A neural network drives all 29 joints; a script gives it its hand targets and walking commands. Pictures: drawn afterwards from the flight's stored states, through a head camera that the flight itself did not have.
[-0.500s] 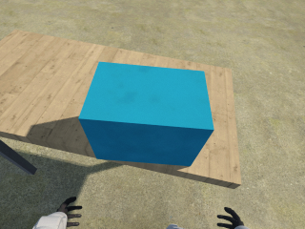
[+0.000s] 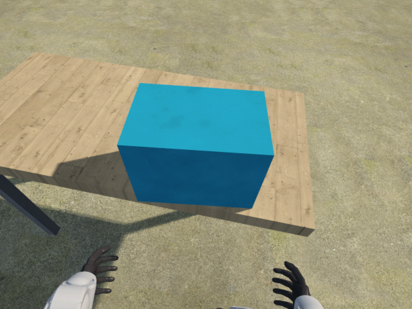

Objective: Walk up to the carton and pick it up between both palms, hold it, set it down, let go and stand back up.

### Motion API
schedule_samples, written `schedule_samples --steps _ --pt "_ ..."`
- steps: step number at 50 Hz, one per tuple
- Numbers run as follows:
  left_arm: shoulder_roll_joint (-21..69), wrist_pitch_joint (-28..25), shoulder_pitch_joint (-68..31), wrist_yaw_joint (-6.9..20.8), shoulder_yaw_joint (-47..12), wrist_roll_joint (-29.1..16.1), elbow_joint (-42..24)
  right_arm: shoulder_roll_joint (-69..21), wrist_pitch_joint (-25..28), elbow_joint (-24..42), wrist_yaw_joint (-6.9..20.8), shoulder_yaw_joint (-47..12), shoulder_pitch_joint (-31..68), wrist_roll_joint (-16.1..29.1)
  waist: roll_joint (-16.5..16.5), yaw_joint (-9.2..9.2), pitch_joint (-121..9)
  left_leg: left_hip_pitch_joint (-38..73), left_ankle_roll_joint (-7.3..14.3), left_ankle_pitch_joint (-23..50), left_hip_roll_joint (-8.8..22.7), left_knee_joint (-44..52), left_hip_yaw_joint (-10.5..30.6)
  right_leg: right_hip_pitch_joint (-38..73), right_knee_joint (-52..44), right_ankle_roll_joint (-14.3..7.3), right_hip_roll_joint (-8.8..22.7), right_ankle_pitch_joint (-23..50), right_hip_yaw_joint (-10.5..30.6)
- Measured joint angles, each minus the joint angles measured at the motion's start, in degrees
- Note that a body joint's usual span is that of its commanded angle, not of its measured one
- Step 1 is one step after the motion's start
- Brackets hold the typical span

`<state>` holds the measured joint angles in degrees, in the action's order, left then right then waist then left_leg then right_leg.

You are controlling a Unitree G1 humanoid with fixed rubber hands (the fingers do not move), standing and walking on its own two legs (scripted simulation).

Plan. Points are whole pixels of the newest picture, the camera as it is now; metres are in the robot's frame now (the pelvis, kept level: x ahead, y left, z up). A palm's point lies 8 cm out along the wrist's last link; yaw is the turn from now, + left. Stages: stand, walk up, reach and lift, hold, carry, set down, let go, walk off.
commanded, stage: reach and lift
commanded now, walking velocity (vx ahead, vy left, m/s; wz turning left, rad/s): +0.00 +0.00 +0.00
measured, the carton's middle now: (198, 148) +0.44 +0.03 +0.03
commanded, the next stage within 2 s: none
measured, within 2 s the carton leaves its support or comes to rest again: neither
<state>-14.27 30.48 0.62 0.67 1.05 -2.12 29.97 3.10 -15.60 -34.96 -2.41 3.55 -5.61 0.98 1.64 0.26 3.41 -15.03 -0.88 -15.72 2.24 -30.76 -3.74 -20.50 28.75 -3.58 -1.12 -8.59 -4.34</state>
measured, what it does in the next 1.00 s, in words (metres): shifts its weight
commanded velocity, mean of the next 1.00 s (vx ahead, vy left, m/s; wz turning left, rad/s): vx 0.00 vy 0.00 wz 0.00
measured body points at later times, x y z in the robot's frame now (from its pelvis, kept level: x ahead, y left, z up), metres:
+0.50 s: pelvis +0.03 +0.01 +0.01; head +0.02 +0.01 +0.46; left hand +0.19 +0.25 -0.07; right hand +0.19 -0.19 -0.08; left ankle +0.01 +0.13 -0.73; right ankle +0.07 -0.08 -0.73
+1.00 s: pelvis +0.05 +0.03 +0.01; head +0.03 +0.04 +0.46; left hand +0.22 +0.27 -0.02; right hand +0.21 -0.19 -0.03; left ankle +0.01 +0.13 -0.73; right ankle +0.07 -0.08 -0.73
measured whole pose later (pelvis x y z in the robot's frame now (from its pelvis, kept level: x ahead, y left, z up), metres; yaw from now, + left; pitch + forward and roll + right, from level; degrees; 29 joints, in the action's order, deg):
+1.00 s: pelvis +0.05 +0.03 +0.01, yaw -1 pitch -3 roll -2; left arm -16.3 8.7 20.7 0.9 -1.6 -8.3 9.9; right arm 10.1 -0.9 -15.5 0.9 2.1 -23.0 8.7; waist -0.5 -2.2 -0.8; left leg -2.8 0.5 -16.6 2.3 -22.0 -4.9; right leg -7.1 16.7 -1.4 -2.0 -7.2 -2.9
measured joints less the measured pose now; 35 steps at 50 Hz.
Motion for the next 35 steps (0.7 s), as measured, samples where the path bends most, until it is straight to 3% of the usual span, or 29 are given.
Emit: schedule_samples --steps 4,10,17,35 --pt "1.78 -0.44 1.52 1.28 0.36 1.34 -1.52 1.39 0.39 1.86 -0.61 -1.56 -1.60 2.05 -0.97 0.38 -0.53 3.32 0.12 0.42 0.22 2.13 -0.54 3.30 -2.50 0.07 -0.44 0.84 0.53" --pt "3.08 -3.70 6.33 1.82 0.94 2.30 -2.10 1.40 3.89 3.30 0.26 -2.50 -5.91 1.05 -1.55 -0.79 -0.39 7.54 0.33 1.29 0.11 5.48 -0.95 7.17 -5.25 0.31 -0.58 1.48 0.95" --pt "0.94 -9.09 9.44 0.98 -0.15 -0.39 -4.10 0.57 5.91 6.54 1.04 -0.63 -7.46 -0.48 -1.17 -1.56 -1.56 6.66 0.31 0.71 0.08 4.86 -0.15 6.65 -4.76 0.36 -0.44 0.66 0.19" --pt "-1.67 -17.04 15.50 1.80 -1.39 -3.83 -11.87 3.47 11.34 13.37 1.29 -2.50 -13.14 3.96 -1.58 -1.60 -3.44 9.70 0.75 0.17 0.09 8.25 -0.50 10.17 -9.33 1.25 -0.78 0.89 0.63"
